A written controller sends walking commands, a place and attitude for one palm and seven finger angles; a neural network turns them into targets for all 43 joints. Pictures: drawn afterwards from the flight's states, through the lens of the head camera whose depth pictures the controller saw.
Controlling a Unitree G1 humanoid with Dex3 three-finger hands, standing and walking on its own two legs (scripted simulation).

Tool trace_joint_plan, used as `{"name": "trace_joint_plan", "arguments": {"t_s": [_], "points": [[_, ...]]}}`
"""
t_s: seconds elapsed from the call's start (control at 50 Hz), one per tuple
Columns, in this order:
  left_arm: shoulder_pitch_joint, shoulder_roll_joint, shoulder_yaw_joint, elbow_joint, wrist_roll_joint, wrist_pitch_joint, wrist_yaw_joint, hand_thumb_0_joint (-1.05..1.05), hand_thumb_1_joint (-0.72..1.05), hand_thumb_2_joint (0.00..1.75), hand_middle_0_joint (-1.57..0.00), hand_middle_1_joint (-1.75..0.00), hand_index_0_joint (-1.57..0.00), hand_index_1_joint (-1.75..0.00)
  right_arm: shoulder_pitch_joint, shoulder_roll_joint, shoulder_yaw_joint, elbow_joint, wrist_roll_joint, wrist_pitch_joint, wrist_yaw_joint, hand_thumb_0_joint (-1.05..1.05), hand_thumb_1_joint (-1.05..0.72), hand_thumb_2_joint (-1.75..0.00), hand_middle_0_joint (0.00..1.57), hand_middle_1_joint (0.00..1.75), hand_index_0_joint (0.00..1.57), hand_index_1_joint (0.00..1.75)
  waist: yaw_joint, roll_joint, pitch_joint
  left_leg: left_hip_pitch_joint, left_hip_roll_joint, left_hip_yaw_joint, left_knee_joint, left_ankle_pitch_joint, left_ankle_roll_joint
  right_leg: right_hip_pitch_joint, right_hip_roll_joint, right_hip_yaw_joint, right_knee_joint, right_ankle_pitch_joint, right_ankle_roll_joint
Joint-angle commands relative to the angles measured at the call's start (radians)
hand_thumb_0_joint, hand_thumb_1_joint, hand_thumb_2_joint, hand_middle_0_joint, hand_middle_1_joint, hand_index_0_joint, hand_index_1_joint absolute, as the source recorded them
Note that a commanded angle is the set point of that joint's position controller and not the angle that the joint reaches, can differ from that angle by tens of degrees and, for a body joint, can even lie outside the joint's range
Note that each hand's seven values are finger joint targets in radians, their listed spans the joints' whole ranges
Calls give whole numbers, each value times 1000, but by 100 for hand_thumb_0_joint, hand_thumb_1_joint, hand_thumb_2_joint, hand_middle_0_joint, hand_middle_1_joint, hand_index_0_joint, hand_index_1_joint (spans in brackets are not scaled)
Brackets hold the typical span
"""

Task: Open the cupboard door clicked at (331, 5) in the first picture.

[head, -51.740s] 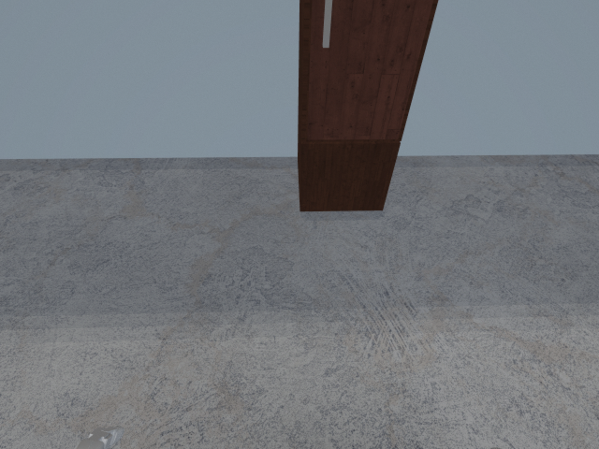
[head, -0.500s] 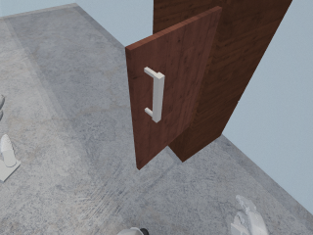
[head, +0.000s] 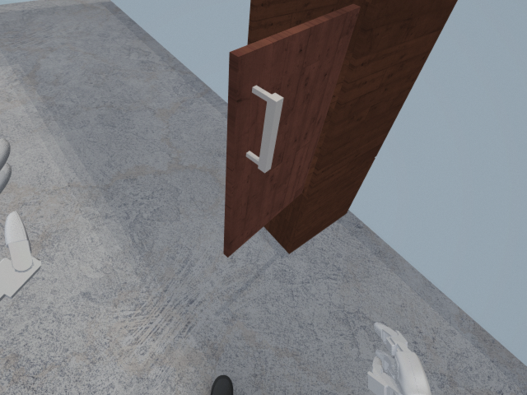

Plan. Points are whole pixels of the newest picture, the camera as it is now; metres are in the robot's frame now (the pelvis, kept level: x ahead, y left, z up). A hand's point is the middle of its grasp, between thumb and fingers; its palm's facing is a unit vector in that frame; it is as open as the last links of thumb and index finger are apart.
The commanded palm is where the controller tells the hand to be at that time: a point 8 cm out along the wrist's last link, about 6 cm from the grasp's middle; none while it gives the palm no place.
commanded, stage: stop stepping back and stand still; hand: left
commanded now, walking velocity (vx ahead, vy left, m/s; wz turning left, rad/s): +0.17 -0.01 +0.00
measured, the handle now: (261, 131) +0.53 +0.06 +0.10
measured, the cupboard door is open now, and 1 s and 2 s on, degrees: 99 99 99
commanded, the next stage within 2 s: let the arm hang, fingers relaxed in 1.74 s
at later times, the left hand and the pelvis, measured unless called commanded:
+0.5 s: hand (27, 381) +0.11 +0.22 +0.16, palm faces +0.31 -0.82 -0.48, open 7.4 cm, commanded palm +0.05 +0.28 +0.18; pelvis -0.10 -0.02 -0.01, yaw -2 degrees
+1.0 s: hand out of the picture +0.10 +0.27 +0.16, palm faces +0.39 -0.79 -0.48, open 7.4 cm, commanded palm +0.04 +0.31 +0.18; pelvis -0.11 +0.02 +0.00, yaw -1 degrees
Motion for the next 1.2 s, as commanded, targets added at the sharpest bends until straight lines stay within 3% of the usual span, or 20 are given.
{"name": "trace_joint_plan", "arguments": {"t_s": [0.0,0.04,0.08,0.1,0.14,0.2,0.22,0.26,0.3,0.34,0.4,0.44,0.46,0.48,0.58,0.72,0.8,0.88,0.96,1.18], "points": [[-2,173,125,-151,-24,-63,15,0,90,90,-20,-30,-20,-30,-39,-160,-67,-112,-7,-43,-11,0,-90,-90,20,30,20,30,0,274,-223,302,127,-122,-184,-406,-121,74,35,-85,-361,10,-41],[32,225,160,-149,-24,-67,6,0,90,90,-20,-30,-20,-30,-21,-153,-63,-112,4,-20,-11,0,-90,-90,20,30,20,30,-8,121,-218,384,2,21,111,-316,-148,-8,-96,2,-588,151,-98],[15,262,184,-171,-36,-73,1,0,90,90,-20,-30,-20,-30,-88,-154,-52,-121,6,-3,-23,0,-90,-90,20,30,20,30,8,-113,-98,313,-61,-15,584,-381,-104,-269,-352,192,-671,236,-150],[-5,291,222,-178,-36,-70,6,0,90,90,-20,-30,-20,-30,-102,-153,-39,-137,-4,-10,-23,0,-90,-90,20,30,20,30,13,-91,-89,159,-44,-45,685,-436,-96,-202,-409,203,-619,373,-185],[-74,237,180,-170,-27,-44,-16,0,90,90,-20,-30,-20,-30,-82,-166,-55,-131,30,-23,-26,0,-90,-90,20,30,20,30,-6,-195,-107,76,-35,-87,669,-373,-87,-74,-314,115,-493,428,-160],[-78,159,120,-16,-11,-14,-8,0,90,90,-20,-30,-20,-30,-65,-172,-37,-105,33,-26,-51,0,-90,-90,20,30,20,30,-38,-2,27,222,-25,-25,258,-258,-48,-86,-233,39,-370,479,-66],[-128,154,106,-11,-7,-17,-5,0,90,90,-20,-30,-20,-30,-52,-192,-40,-98,33,-35,-56,0,-90,-90,20,30,20,30,-42,117,24,287,-5,-83,170,-223,-29,-114,-179,5,-274,401,-29],[-226,153,83,-11,7,-29,3,0,90,90,-20,-30,-20,-30,-40,-223,-47,-105,27,-58,-62,0,-90,-90,20,30,20,30,-35,287,34,268,173,-406,1,-401,57,-162,-56,-21,-97,103,17],[-206,182,97,-12,16,-32,7,0,90,90,-20,-30,-20,-30,-41,-178,-33,-105,3,-73,-61,0,-90,-90,20,30,20,30,-28,233,25,164,211,-550,-197,-717,25,-131,-36,19,50,-15,-7],[-141,202,122,-59,15,-33,9,0,90,90,-20,-30,-20,-30,-52,-186,-46,-112,2,-74,-50,0,-90,-90,20,30,20,30,-2,143,-27,43,169,-426,-214,-775,-7,33,-20,-7,1,12,-20],[54,150,103,-105,15,-20,2,0,90,90,-20,-30,-20,-30,-77,-183,-49,-144,6,-58,-34,0,-90,-90,20,30,20,30,15,233,-68,-103,67,-183,-124,-742,-36,275,-6,-77,-251,50,-31],[140,193,150,-125,25,-25,-1,0,90,90,-20,-30,-20,-30,-62,-163,-58,-153,7,-33,-26,0,-90,-90,20,30,20,30,21,15,-70,-137,-66,-22,319,-599,-66,212,-173,123,-488,-7,-88],[93,191,138,-152,25,-29,-4,0,90,90,-20,-30,-20,-30,-69,-162,-67,-146,9,-15,-25,0,-90,-90,20,30,20,30,15,-182,-26,-169,-102,-14,674,-524,-73,27,-409,488,-667,-151,-170],[-10,203,152,-178,14,-47,-5,0,90,90,-20,-30,-20,-30,-64,-179,-72,-121,-10,-13,-32,0,-90,-90,20,30,20,30,-8,-119,13,-207,-80,-50,868,-489,-90,-77,-463,503,-680,-129,-194],[-101,164,130,102,34,-73,-4,0,90,90,-20,-30,-20,-30,-25,-171,-64,-83,4,-31,-56,0,-90,-90,20,30,20,30,-40,-20,62,-117,6,-30,730,-341,-70,-161,-328,265,-651,-123,-122],[-129,107,52,83,42,-64,22,0,90,90,-20,-30,-20,-30,-32,-172,-57,-94,3,-76,-66,0,-90,-90,20,30,20,30,7,-172,-11,169,-43,67,186,-378,-21,27,-275,163,-520,184,-72],[-131,143,84,-80,37,-79,25,0,90,90,-20,-30,-20,-30,-42,-210,-76,-126,12,-66,-51,0,-90,-90,20,30,20,30,5,51,-91,354,108,-113,137,-18,22,8,-148,55,-304,484,19],[-60,167,129,-90,36,-75,15,0,90,90,-20,-30,-20,-30,-40,-175,-59,-135,22,-55,-36,0,-90,-90,20,30,20,30,-7,129,-78,249,53,-17,173,41,-26,99,-140,32,-293,653,1],[-31,147,131,-51,23,-73,14,0,90,90,-20,-30,-20,-30,-40,-169,-61,-144,26,-46,-27,0,-90,-90,20,30,20,30,-13,24,-92,225,29,-7,191,-28,-53,137,-160,60,-321,726,-9],[-30,121,103,-49,18,-56,4,0,90,90,-20,-30,-20,-30,-58,-173,-47,-162,24,-31,-31,0,-90,-90,20,30,20,30,-4,88,-61,180,53,-44,57,-159,-49,132,-102,-2,-352,490,23]]}}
